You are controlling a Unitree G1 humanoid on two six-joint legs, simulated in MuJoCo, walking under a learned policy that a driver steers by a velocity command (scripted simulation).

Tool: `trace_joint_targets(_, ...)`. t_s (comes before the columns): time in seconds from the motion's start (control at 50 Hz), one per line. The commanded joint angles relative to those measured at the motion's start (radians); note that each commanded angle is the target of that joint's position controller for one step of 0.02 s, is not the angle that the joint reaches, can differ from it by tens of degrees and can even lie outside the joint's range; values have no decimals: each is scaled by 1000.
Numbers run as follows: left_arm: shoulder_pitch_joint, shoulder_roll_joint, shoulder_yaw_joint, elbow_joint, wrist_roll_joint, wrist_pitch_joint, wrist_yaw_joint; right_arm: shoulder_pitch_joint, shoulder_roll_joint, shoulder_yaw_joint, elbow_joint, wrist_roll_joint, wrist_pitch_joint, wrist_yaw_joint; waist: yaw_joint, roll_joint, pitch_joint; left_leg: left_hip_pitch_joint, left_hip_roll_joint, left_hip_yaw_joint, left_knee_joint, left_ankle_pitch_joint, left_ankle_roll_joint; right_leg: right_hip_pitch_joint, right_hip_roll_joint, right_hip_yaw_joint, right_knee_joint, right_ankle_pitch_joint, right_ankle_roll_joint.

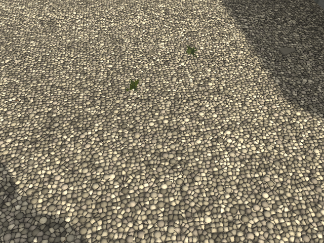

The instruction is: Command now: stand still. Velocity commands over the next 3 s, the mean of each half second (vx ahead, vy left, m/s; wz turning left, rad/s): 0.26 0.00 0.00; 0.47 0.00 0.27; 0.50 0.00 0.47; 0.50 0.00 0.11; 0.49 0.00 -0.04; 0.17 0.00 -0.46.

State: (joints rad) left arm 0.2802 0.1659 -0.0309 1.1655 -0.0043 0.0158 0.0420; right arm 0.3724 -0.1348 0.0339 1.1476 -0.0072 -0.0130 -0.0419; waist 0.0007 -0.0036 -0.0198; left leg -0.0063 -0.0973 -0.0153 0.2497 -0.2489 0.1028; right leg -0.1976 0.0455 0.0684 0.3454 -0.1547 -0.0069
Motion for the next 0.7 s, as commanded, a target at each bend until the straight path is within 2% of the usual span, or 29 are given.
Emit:
trace_joint_targets(0.02,61,73,9,-8,0,-3,2,96,-79,-11,0,0,-2,-3,1,22,76,-80,195,-106,-30,352,-47,17,-108,85,-14,137,-40)
trace_joint_targets(0.04,62,72,9,-8,0,-3,2,98,-78,-11,0,0,-2,-3,1,22,76,-80,195,-105,-30,352,-47,16,-108,85,-13,137,-40)
trace_joint_targets(0.06,66,66,7,-7,1,-2,2,104,-74,-10,1,-1,-3,-2,-3,22,58,-73,188,-108,-46,264,-44,23,-101,81,-16,94,-41)
trace_joint_targets(0.08,55,68,8,-12,4,-1,2,107,-82,-15,1,-3,-2,0,-10,25,66,-76,180,-118,-66,125,-35,9,-86,71,-3,35,-44)
trace_joint_targets(0.1,38,75,12,-24,7,0,-1,118,-109,-27,0,-4,2,2,-21,47,82,-78,180,-146,-92,-73,-12,-33,-53,41,47,-57,-52)
trace_joint_targets(0.14,-12,91,22,-57,28,1,-13,140,-154,-52,-8,-3,9,9,-46,115,168,-88,264,-278,-173,-417,77,-196,5,-46,186,-235,-61)
trace_joint_targets(0.16,-45,99,27,-75,34,-4,-19,156,-153,-58,-8,-6,7,10,-56,121,219,-88,312,-323,-204,-455,115,-268,-10,-71,243,-251,-64)
trace_joint_targets(0.2,-94,101,33,-106,41,-22,-32,199,-152,-69,-3,-13,-6,13,-67,71,267,-39,365,-350,-214,-347,157,-386,-62,-81,346,-246,-55)
trace_joint_targets(0.24,-118,99,38,-127,37,-45,-42,219,-160,-80,-5,-10,-29,13,-60,41,258,48,365,-315,-196,-170,162,-457,-87,-91,383,-213,-44)
trace_joint_targets(0.28,-145,111,48,-150,32,-58,-49,225,-164,-85,-9,-8,-46,15,-57,51,232,88,349,-263,-163,5,159,-457,-85,-112,389,-193,-37)
trace_joint_targets(0.3,-144,125,56,-146,43,-62,-55,255,-173,-93,-1,-16,-57,12,-55,40,206,122,372,-240,-129,159,169,-470,-107,-95,472,-115,-42)
trace_joint_targets(0.32,-132,125,62,-144,40,-65,-62,250,-172,-94,-9,-21,-66,13,-49,27,174,117,353,-197,-98,207,165,-466,-97,-112,508,-75,-40)
trace_joint_targets(0.38,-188,124,72,-173,47,-67,-71,248,-162,-93,-16,-26,-77,14,-52,63,177,93,335,-158,-13,354,139,-480,-92,-128,546,-53,-45)
trace_joint_targets(0.4,-196,130,77,-183,48,-68,-71,244,-165,-92,-18,-30,-80,15,-52,81,186,81,333,-150,14,390,126,-472,-94,-130,534,-56,-48)
trace_joint_targets(0.42,-293,143,87,-223,38,-74,-69,282,-176,-95,3,-44,-95,5,-78,124,231,231,376,-206,26,374,113,-666,-163,-5,533,37,-51)
trace_joint_targets(0.44,-382,172,100,-272,18,-90,-61,308,-185,-97,10,-47,-110,-1,-115,123,265,364,366,-221,14,286,113,-861,-170,7,477,21,-38)
trace_joint_targets(0.46,-443,179,100,-306,23,-104,-60,307,-189,-98,10,-51,-120,-3,-134,109,291,388,359,-219,16,275,112,-909,-178,2,421,27,-30)
trace_joint_targets(0.48,-460,168,96,-327,29,-116,-66,276,-198,-101,-1,-50,-129,-4,-130,88,288,351,348,-196,29,303,111,-864,-181,-4,358,81,-30)
trace_joint_targets(0.5,-479,141,81,-356,28,-123,-80,189,-191,-97,-31,-50,-135,-4,-109,25,304,169,280,-124,10,214,80,-676,-183,-29,131,279,-23)
trace_joint_targets(0.52,-447,103,74,-350,19,-122,-103,135,-170,-87,-49,-31,-134,3,-110,-9,250,-29,240,-76,-8,121,55,-357,-148,-83,25,497,-34)
trace_joint_targets(0.54,-392,100,78,-331,9,-110,-118,132,-172,-83,-46,-17,-135,8,-109,-9,204,-139,237,-71,15,94,54,-148,-124,-102,62,642,-41)
trace_joint_targets(0.56,-305,120,86,-305,1,-93,-117,102,-191,-82,-48,-14,-126,6,-71,36,176,-145,224,-58,84,119,50,-79,-125,-95,85,651,-44)
trace_joint_targets(0.58,-204,149,95,-271,12,-84,-107,97,-202,-82,-50,-19,-121,6,-44,32,134,-90,202,-46,227,195,44,-33,-115,-107,77,625,-48)
trace_joint_targets(0.6,-92,183,108,-230,26,-86,-91,127,-205,-79,-38,-27,-108,3,-16,24,64,-46,175,-44,439,303,31,52,-96,-131,64,606,-52)
trace_joint_targets(0.62,81,217,122,-171,41,-92,-78,140,-203,-77,-26,-31,-92,-2,58,-2,-13,-95,147,-27,725,338,14,234,-92,-158,21,641,-46)
trace_joint_targets(0.64,252,262,145,-124,56,-93,-71,157,-216,-86,-15,-16,-86,-3,158,-87,-108,-198,96,-4,1060,190,-2,440,-122,-181,-6,652,-14)
trace_joint_targets(0.66,254,317,147,-116,95,-109,-82,292,-128,-84,18,15,-81,-10,80,-220,-121,-524,12,-14,1529,-589,-30,634,-282,-68,233,982,-21)
trace_joint_targets(0.68,300,303,135,-154,74,-107,-94,385,-99,-81,2,77,-99,-25,37,-201,-331,-682,58,-156,1600,-557,-26,814,-527,140,438,1318,-82)
trace_joint_targets(0.7,270,301,142,-157,47,-91,-95,314,-139,-81,-25,80,-95,-30,65,-134,-378,-752,109,-94,1544,-402,-38,740,-576,272,272,908,-157)
